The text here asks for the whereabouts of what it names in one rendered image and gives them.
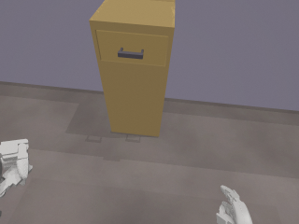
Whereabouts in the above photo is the left robot hand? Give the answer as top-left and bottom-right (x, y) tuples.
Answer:
(0, 139), (33, 199)

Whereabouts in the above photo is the cabinet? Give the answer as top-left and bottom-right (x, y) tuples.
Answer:
(89, 0), (176, 137)

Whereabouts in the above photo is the handle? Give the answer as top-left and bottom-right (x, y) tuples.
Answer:
(118, 48), (144, 60)

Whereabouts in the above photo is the right robot hand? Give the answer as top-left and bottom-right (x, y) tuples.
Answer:
(216, 185), (253, 224)

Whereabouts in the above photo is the drawer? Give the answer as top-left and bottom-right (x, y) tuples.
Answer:
(96, 30), (168, 66)

